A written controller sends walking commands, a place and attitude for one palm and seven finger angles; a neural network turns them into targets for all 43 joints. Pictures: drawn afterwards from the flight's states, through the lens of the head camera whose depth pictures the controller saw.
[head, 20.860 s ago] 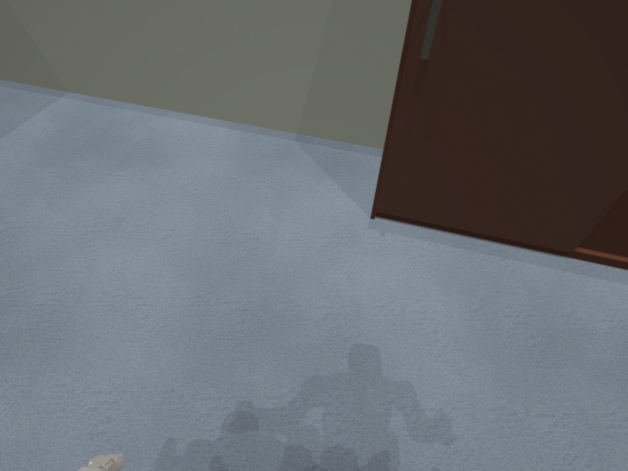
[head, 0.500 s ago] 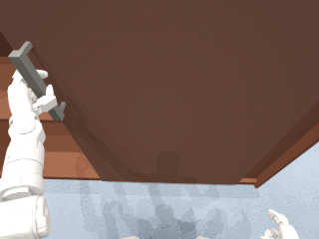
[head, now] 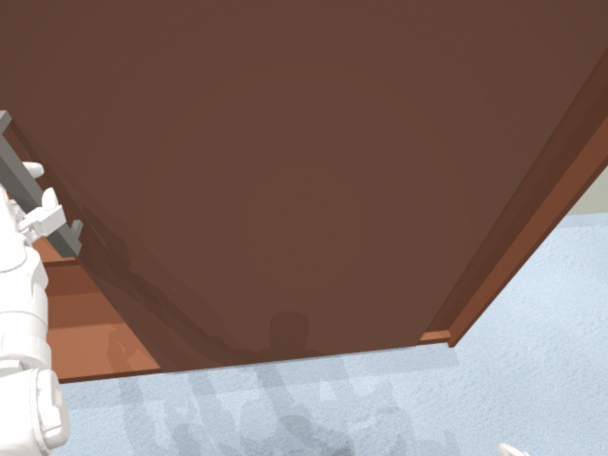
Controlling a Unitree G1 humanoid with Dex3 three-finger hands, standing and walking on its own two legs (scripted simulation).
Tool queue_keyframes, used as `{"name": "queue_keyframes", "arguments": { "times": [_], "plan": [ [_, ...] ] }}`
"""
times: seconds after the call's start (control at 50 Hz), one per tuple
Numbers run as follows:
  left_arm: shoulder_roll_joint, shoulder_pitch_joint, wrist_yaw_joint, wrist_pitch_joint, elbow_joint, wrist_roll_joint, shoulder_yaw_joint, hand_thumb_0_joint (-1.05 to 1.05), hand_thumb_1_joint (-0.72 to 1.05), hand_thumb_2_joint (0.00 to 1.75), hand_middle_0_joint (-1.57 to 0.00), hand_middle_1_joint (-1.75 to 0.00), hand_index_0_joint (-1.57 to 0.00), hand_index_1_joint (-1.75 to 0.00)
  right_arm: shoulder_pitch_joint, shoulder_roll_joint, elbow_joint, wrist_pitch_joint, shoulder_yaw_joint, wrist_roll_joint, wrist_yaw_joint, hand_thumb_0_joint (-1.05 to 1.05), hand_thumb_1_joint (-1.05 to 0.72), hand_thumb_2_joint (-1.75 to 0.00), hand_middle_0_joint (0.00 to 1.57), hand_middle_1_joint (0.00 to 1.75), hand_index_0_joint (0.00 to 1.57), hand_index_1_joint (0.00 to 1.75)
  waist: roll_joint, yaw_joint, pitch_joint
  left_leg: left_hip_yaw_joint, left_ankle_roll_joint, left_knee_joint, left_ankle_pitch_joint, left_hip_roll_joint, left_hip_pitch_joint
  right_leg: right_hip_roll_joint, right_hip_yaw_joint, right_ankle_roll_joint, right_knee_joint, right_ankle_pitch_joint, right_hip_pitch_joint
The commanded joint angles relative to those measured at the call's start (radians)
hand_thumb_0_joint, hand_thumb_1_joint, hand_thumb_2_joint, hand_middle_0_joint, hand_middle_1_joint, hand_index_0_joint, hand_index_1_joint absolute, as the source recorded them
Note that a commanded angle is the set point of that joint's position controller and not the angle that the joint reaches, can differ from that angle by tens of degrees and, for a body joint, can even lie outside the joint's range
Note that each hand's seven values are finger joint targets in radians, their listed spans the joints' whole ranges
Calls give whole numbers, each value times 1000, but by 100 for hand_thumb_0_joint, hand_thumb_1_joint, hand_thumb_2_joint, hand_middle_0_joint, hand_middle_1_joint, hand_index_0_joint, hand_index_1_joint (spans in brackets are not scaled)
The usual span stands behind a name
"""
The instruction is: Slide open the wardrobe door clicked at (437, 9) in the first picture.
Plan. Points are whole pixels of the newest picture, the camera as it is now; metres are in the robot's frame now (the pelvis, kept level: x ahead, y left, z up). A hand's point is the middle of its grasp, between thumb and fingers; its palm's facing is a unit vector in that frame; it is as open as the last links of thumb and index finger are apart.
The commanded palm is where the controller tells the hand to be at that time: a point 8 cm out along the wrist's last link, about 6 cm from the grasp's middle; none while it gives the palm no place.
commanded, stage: stop walking and hold the door there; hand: left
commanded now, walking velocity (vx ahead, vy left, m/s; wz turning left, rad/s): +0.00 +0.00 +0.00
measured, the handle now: (39, 191) +0.44 +0.38 +0.11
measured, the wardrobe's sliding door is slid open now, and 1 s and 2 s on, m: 0.66 0.66 0.66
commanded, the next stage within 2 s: loosen the grip on the handle in 1.70 s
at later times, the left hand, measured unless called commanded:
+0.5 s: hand (49, 212) +0.39 +0.34 +0.11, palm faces +0.49 -0.84 -0.25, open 6.1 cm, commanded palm +0.35 +0.39 +0.10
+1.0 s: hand (42, 217) +0.39 +0.35 +0.11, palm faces +0.27 -0.94 -0.21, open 6.1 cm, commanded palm +0.35 +0.39 +0.10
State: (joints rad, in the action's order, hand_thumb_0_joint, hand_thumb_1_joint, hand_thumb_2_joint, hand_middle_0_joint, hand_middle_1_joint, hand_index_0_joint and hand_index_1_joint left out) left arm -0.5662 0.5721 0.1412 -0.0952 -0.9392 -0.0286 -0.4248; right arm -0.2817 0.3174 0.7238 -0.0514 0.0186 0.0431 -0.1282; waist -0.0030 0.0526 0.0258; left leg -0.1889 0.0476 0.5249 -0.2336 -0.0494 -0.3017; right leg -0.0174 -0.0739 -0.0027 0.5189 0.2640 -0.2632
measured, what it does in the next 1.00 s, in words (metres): steps to the left: right foot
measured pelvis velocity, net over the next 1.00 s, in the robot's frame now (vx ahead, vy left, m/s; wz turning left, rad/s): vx -0.07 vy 0.12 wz -0.04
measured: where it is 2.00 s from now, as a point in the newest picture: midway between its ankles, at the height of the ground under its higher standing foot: outside the picture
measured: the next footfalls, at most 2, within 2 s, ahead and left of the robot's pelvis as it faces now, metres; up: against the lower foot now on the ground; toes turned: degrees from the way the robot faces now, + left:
right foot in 0.92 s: -0.10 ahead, +0.01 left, -0.01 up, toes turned -8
left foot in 1.04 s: +0.01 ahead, +0.24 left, +0.00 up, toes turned +3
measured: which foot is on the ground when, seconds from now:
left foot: down 0.00-0.90, up 0.92-1.00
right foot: down 0.00-0.60, up 0.62-0.90, down 0.92-1.00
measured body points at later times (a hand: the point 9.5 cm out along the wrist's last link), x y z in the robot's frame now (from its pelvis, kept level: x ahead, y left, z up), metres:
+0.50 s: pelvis -0.01 +0.03 -0.01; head +0.00 +0.02 +0.44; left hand +0.36 +0.39 +0.13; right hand +0.07 -0.27 -0.12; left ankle +0.02 +0.11 -0.73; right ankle +0.01 -0.11 -0.73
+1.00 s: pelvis -0.07 +0.12 -0.01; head -0.01 +0.12 +0.44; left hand +0.37 +0.40 +0.12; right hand +0.03 -0.13 -0.12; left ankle -0.01 +0.22 -0.71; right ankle -0.14 +0.02 -0.74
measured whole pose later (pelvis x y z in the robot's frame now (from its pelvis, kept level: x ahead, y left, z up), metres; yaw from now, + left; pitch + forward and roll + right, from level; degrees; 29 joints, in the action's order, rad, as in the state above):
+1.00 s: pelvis -0.07 +0.12 -0.01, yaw -2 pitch +0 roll +0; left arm -0.43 0.72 0.06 -0.13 -0.83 -0.02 -0.26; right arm -0.25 0.26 0.71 -0.09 0.04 0.02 -0.06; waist 0.01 0.01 0.13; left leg -0.04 -0.04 0.81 -0.38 0.01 -0.48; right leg -0.02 -0.09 -0.02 0.56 0.38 -0.16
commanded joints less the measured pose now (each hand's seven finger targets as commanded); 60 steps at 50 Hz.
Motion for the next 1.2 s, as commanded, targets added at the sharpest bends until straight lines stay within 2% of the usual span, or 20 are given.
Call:
{"name": "queue_keyframes", "arguments": {
  "times": [0.0, 0.26, 0.46, 0.52, 0.54, 0.58, 0.64, 0.72, 0.82, 0.84, 0.86, 0.88, 0.9, 0.92, 0.98, 1.0, 1.02, 1.06, 1.08, 1.18],
  "plan": [
    [-239, 328, -13, -82, 209, 25, 49, 0, 90, 90, -45, -140, -45, -140, 26, 157, -113, -54, -53, -8, -2, 0, -90, -90, 20, 30, 20, 30, -215, -32, -267, 248, 6, -179, 251, -222, 169, -34, 40, 3, 3, 9, 18],
    [-326, 321, -17, -88, 98, 30, -7, 0, 90, 90, -45, -140, -45, -140, -5, 172, -98, -43, -60, -5, -9, 0, -90, -90, 20, 30, 20, 30, -119, -28, -304, 169, -34, -82, 255, -150, 144, -98, 101, -6, -59, -283, 64],
    [-309, 393, -14, -93, 93, 34, 8, 0, 90, 90, -45, -140, -45, -140, 20, 151, -100, -2, -72, 2, 11, 0, -90, -90, 20, 30, 20, 30, 173, -42, -265, 226, -76, 172, -228, -22, -108, -438, 285, -134, -85, -621, 192],
    [-449, 338, -9, -96, 30, 44, -112, 0, 90, 90, -45, -140, -45, -140, 28, 169, -62, 8, -76, -10, -4, 0, -90, -90, 20, 30, 20, 30, 82, -28, -238, 167, -76, -23, 60, -22, 69, -356, 150, -57, -10, -544, 54],
    [-389, 372, -16, -110, 65, 45, -59, 0, 90, 90, -45, -140, -45, -140, 26, 174, -77, 14, -77, -9, -7, 0, -90, -90, 20, 30, 20, 30, 27, -31, -247, 191, -60, -83, 277, -87, 114, -291, 80, -17, 60, -465, 22],
    [-207, 426, -40, -147, 126, 32, 74, 0, 90, 90, -45, -140, -45, -140, 35, 163, -118, 3, -72, -12, 14, 0, -90, -90, 20, 30, 20, 30, -219, -21, -266, 379, 25, -185, 559, -258, 191, -82, -15, 50, 344, 267, -131],
    [-150, 489, -44, -155, 211, 15, 116, 0, 90, 90, -45, -140, -45, -140, 63, 161, -114, -28, -71, -10, 27, 0, -90, -90, 20, 30, 20, 30, -172, -42, -318, 344, 39, -159, 629, -248, 280, -49, 13, 42, 601, 338, -216],
    [-104, 535, -58, -130, 240, 10, 166, 0, 90, 90, -45, -140, -45, -140, 38, 138, -114, -62, -65, -11, 21, 0, -90, -90, 20, 30, 20, 30, -106, -38, -330, 290, -73, -216, 388, -198, 293, -20, 6, 33, 498, 220, -154],
    [-92, 548, -61, -111, 306, -1, 176, 0, 90, 90, -45, -140, -45, -140, 24, 122, -137, -104, -58, -40, 37, 0, -90, -90, 20, 30, 20, 30, -285, -59, -359, 135, -307, -261, 592, -105, 295, 61, -106, -18, 6, 235, 150],
    [-119, 524, -60, -108, 307, 3, 151, 0, 90, 90, -45, -140, -45, -140, 6, 130, -136, -102, -66, -41, 52, 0, -90, -90, 20, 30, 20, 30, -228, -74, -395, 97, -347, -120, 738, -68, 291, 48, -119, -50, -158, 179, 226],
    [-145, 506, -62, -111, 306, 16, 140, 0, 90, 90, -45, -140, -45, -140, -1, 143, -132, -97, -77, -29, 64, 0, -90, -90, 20, 30, 20, 30, -16, -103, -415, 62, -354, 268, 681, -3, 217, -109, 16, -150, -272, 30, 254],
    [-150, 558, -67, -117, 323, 26, 145, 0, 90, 90, -45, -140, -45, -140, -6, 134, -127, -84, -70, -5, 68, 0, -90, -90, 20, 30, 20, 30, 381, -76, -339, 225, -190, 629, -97, -7, -21, -363, 343, -295, -233, -285, 193],
    [-122, 550, -64, -95, 291, 9, 144, 0, 90, 90, -45, -140, -45, -140, 11, 106, -143, -81, -60, -8, 58, 0, -90, -90, 20, 30, 20, 30, 236, -52, -227, 292, -101, 621, -340, 17, -287, -421, 329, -297, -150, -557, 297],
    [-60, 543, -77, -81, 305, 25, 190, 0, 90, 90, -45, -140, -45, -140, -9, 86, -133, -93, -47, -17, 71, 0, -90, -90, 20, 30, 20, 30, 167, -39, -222, 367, -76, 438, -334, -32, -296, -385, 202, -231, -67, -559, 341],
    [-159, 537, -68, -94, 395, 25, 97, 0, 90, 90, -45, -140, -45, -140, 26, 91, -113, -67, -32, -19, 24, 0, -90, -90, 20, 30, 20, 30, 32, -19, -277, 83, -57, 7, 114, 31, 66, -189, 22, -81, 117, -532, 203],
    [-145, 537, -66, -105, 439, 20, 110, 0, 90, 90, -45, -140, -45, -140, 28, 113, -113, -71, -48, -20, 16, 0, -90, -90, 20, 30, 20, 30, -137, -6, -338, 216, -4, -50, 415, -76, 282, -117, -9, -15, 263, -344, 34],
    [-120, 532, -74, -108, 460, 9, 132, 0, 90, 90, -45, -140, -45, -140, 41, 139, -123, -66, -61, -16, 17, 0, -90, -90, 20, 30, 20, 30, -341, -2, -365, 513, 98, -57, 647, -276, 419, -9, 24, 25, 470, 158, -159],
    [-16, 491, -89, -105, 459, -1, 207, 0, 90, 90, -45, -140, -45, -140, 52, 90, -130, -73, -39, -28, 32, 0, -90, -90, 20, 30, 20, 30, -203, 0, -284, 696, 147, -193, 305, -353, 283, 19, 108, 18, 543, 344, -225],
    [-167, 461, -71, -101, 437, 10, 88, 0, 90, 90, -45, -140, -45, -140, 42, 109, -110, -69, -43, -32, 21, 0, -90, -90, 20, 30, 20, 30, -175, -10, -294, 696, 152, -197, 263, -363, 263, -4, 128, 21, 559, 297, -240],
    [-105, 518, -76, -96, 438, 9, 154, 0, 90, 90, -45, -140, -45, -140, 37, 114, -114, -57, -45, -19, 14, 0, -90, -90, 20, 30, 20, 30, -267, -12, -329, 383, 104, -155, 181, -250, 125, 15, 36, 22, 332, 186, -35]
  ]
}}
